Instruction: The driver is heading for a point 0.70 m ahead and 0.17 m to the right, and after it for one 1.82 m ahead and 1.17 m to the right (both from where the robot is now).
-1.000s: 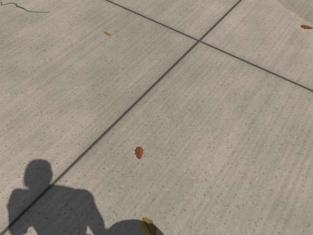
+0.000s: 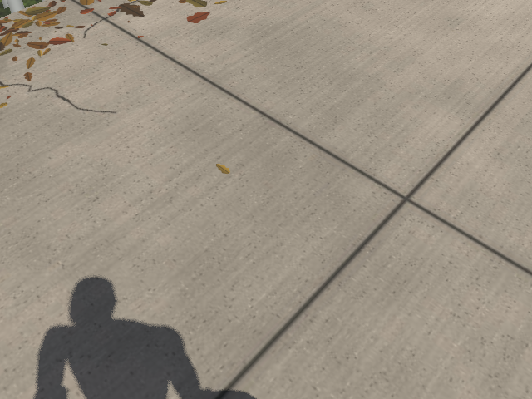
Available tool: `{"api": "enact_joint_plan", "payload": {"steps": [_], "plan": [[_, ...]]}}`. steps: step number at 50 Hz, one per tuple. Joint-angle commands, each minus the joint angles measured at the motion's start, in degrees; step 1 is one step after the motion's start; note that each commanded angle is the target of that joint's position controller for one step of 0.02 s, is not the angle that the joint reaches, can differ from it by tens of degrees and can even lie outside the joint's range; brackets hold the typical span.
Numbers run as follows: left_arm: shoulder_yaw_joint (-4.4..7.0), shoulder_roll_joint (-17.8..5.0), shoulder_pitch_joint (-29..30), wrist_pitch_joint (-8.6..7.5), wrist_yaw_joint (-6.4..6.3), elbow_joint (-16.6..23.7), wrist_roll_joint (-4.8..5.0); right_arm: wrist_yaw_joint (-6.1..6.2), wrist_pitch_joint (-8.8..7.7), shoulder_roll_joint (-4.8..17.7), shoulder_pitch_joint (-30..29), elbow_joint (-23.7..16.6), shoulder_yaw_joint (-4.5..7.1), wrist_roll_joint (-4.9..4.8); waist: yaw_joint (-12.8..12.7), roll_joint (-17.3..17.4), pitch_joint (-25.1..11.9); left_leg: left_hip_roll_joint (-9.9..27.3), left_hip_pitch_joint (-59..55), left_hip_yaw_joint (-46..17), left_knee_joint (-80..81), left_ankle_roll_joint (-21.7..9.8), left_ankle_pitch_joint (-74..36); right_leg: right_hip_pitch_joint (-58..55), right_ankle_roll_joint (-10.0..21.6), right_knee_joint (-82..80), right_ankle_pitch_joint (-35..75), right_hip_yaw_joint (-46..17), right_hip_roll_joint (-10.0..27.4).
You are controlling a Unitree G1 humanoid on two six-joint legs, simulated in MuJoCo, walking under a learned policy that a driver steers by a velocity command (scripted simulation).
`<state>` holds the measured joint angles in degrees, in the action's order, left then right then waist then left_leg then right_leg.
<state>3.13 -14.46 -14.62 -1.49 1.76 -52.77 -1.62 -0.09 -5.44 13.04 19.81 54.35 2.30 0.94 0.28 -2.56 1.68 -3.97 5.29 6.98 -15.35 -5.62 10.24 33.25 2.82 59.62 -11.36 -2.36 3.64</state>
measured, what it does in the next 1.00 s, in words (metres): walks ahead, turning right: right foot, then left foot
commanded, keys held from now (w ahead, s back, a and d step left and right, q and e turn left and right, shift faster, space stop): w+e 0.58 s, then w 0.28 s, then w+e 0.14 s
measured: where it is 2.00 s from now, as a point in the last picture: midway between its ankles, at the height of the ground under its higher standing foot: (398, 257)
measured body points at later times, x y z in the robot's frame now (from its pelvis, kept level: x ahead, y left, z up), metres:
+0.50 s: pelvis +0.26 -0.06 -0.01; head +0.29 -0.07 +0.44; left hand +0.39 +0.19 -0.14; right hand +0.29 -0.34 -0.13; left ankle +0.29 +0.09 -0.66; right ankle +0.26 -0.10 -0.75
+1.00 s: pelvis +0.54 -0.09 -0.01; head +0.57 -0.09 +0.44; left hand +0.69 +0.13 -0.15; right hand +0.52 -0.37 -0.12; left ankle +0.61 -0.04 -0.75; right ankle +0.43 -0.17 -0.66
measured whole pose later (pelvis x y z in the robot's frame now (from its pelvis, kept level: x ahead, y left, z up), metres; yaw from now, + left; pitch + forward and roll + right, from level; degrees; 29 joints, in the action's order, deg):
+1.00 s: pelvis +0.54 -0.09 -0.01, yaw -27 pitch +0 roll +1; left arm 3.1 -15.7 -18.8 -2.4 0.8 -51.5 -1.6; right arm -0.3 -4.1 13.8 13.2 47.9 2.3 1.6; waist -1.3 -2.6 2.6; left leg -2.3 13.9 5.2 -23.9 -3.8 10.0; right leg 23.0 4.5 64.6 -18.4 -3.2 -1.7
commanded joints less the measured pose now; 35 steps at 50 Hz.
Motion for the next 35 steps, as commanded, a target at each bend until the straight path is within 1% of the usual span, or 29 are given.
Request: {"api": "enact_joint_plan", "payload": {"steps": [1,4,6,8,10,12,13,14,15,16,17,18,19,20,21,22,23,24,26,27,29,31,35], "plan": [[0.36,-1.74,1.29,0.27,0.43,2.85,0.11,0.31,-1.22,5.44,1.3,-1.87,0.92,-0.08,-0.49,5.47,2.91,15.79,0.36,-7.5,9.81,-3.06,-12.68,5.98,-0.7,-2.47,6.61,-0.53,0.96],[-0.28,-0.7,6.82,-0.07,0.74,4.78,0.17,0.61,-1.21,5.26,2.56,-1.03,0.66,-0.15,0.47,5.53,3.74,14.73,-0.93,-2.93,9.28,-1.59,-17.91,5.44,-0.82,-11.07,11.93,2.26,0.32],[-0.85,-0.03,10.8,-0.16,0.98,6.33,0.03,1.04,-1.16,5.48,4.52,-0.1,0.6,-0.15,1.61,5.69,4.27,15.2,-3.18,-0.81,8.62,-1.16,-22.39,4.69,-0.39,-16.24,13.32,5.06,-0.09],[-1.23,0.24,14.09,-0.25,1.14,7.83,-0.1,1.54,-0.88,5.65,6.96,1.12,0.57,-0.02,2.68,5.55,4.8,16.23,-7.2,0.7,7.01,-1.06,-26.96,4.78,0.69,-20.3,12.22,7.39,-0.67],[-1.23,-0.03,15.06,-0.36,1.2,8.75,-0.18,1.98,-0.39,6.24,7.91,1.91,0.64,0.23,2.49,5.93,4.42,17.29,-11.15,2.2,3.63,-0.79,-34.96,3.4,2.33,-23.11,8.45,9.26,-2.08],[-0.78,-0.93,12.36,-0.29,0.91,8.37,-0.31,2.47,0.09,7.61,6.94,1.98,0.92,0.37,0.58,7.58,2.07,17.99,-13.57,4.04,-3.2,-0.29,-51.57,-1.85,4.74,-24.23,2.9,11.47,-5.17],[-0.35,-1.71,9.2,-0.28,0.68,7.59,-0.4,2.67,0.47,8.46,6.32,1.91,1.16,0.49,-0.97,8.48,0.07,18.32,-14.14,4.83,-8.81,-0.28,-58.5,-5.68,6.18,-24.48,-0.28,12.31,-7.09],[0.33,-2.9,4.26,-0.47,0.51,6.24,-0.46,2.65,0.97,9.28,5.71,1.62,1.41,0.62,-3.05,8.8,-2.93,18.57,-13.48,5.29,-17.09,-0.52,-60.02,-11.35,7.8,-26.02,-2.26,12.25,-8.76],[1.4,-4.67,-3.36,-0.9,0.22,3.96,-0.89,2.47,1.37,9.81,4.87,1.03,1.58,0.39,-6.66,7.7,-6.95,18.01,-8.52,6.06,-28.87,0.05,-53.16,-22.05,9.85,-30.77,-0.86,10.48,-9.49],[3.19,-9.5,-11.35,-0.98,-0.59,2.33,-1.61,2.08,1.17,8.72,3.86,-0.98,1.31,0.08,-10.21,2.42,-12.22,16.05,4.22,6.52,-46.52,1.44,-32.96,-36.04,13.61,-33.41,-5.3,-2.68,0.1],[4.67,-14.9,-8.25,-0.22,-1.0,4.01,-0.47,0.78,0.51,3.7,4.71,-5.11,0.7,-0.71,-5.47,-12.32,-16.17,1.46,30.51,2.79,-68.78,5.05,19.53,-52.09,23.58,-39.41,-0.91,-36.35,16.59],[4.57,-13.88,-8.95,0.59,-1.17,3.69,1.06,0.42,-0.23,8.22,-1.51,-6.52,1.37,0.16,-7.58,-0.86,-14.46,3.53,37.8,-8.58,-70.73,4.38,16.5,-50.46,24.03,-42.75,0.89,-36.48,16.01],[3.93,-11.4,-5.47,0.57,-1.62,3.52,1.26,0.14,-1.08,7.09,-4.65,-7.92,1.0,-0.42,-5.68,1.07,-7.26,6.91,39.41,-9.73,-66.67,4.04,11.26,-43.66,21.67,-43.97,2.97,-28.59,14.8],[3.14,-8.03,-3.05,0.34,-1.65,3.43,1.22,0.23,-1.4,7.16,-3.93,-7.47,1.06,-0.6,-2.73,5.25,-1.86,8.9,35.9,-9.23,-60.13,4.26,8.69,-34.9,18.56,-45.65,9.35,-23.18,12.16],[2.65,-6.63,-1.19,-0.17,-1.9,3.51,1.3,0.32,-0.58,6.84,-4.28,-7.63,1.16,0.3,-0.62,5.9,0.05,10.17,32.36,-9.51,-55.7,5.04,8.46,-29.61,16.34,-46.16,14.18,-18.86,8.86],[2.28,-5.9,0.03,-0.69,-2.08,3.83,1.43,0.18,0.67,6.09,-2.71,-7.29,0.94,1.36,0.91,5.05,-0.13,10.45,28.77,-9.3,-53.26,5.93,8.19,-26.33,15.36,-46.7,17.28,-15.45,6.43],[2.18,-6.1,-0.28,-1.31,-1.99,3.82,1.61,-0.05,1.78,5.57,-2.1,-7.42,0.93,1.86,1.53,4.18,-0.75,10.35,27.27,-8.87,-51.24,6.65,8.18,-24.95,15.09,-46.85,19.74,-13.94,5.24],[2.34,-6.95,-1.19,-1.85,-1.84,3.58,1.73,-0.27,2.58,5.14,-2.4,-7.88,0.87,2.04,1.78,3.54,-0.96,10.19,27.12,-8.06,-49.39,7.32,7.67,-24.01,15.06,-46.98,21.98,-12.87,4.25],[2.77,-8.68,-3.06,-2.21,-1.67,3.35,1.7,-0.51,3.29,4.82,-5.98,-9.66,0.75,1.94,1.2,2.18,-0.22,10.23,28.61,-7.01,-44.39,8.46,3.92,-22.63,14.35,-47.93,21.63,-11.92,2.8],[2.83,-8.9,-4.24,-2.18,-1.62,3.26,1.68,-0.57,3.41,4.92,-8.77,-10.78,0.72,1.88,0.34,1.54,0.44,10.25,29.95,-6.68,-41.49,8.9,1.5,-22.73,13.69,-48.27,20.93,-12.03,2.29],[2.83,-8.79,-6.67,-1.98,-1.54,3.09,1.67,-0.67,3.48,5.06,-13.91,-12.67,0.6,1.64,-1.63,0.38,1.05,9.78,31.9,-6.5,-35.5,9.25,-3.25,-24.36,12.08,-47.98,20.5,-12.52,1.43],[2.71,-8.56,-8.95,-1.95,-1.59,2.71,1.63,-0.95,3.38,4.79,-16.98,-13.65,0.28,1.4,-3.25,-0.61,0.55,9.13,32.44,-6.25,-30.24,8.8,-7.48,-27.67,10.66,-47.35,22.04,-12.02,1.25],[2.1,-7.84,-13.07,-2.13,-2.16,1.52,1.02,-1.45,2.69,4.65,-23.06,-15.74,-0.35,0.99,-6.02,-0.95,0.89,7.5,32.25,-5.39,-22.38,6.85,-10.49,-34.2,9.58,-45.78,26.51,-12.4,2.89]]}}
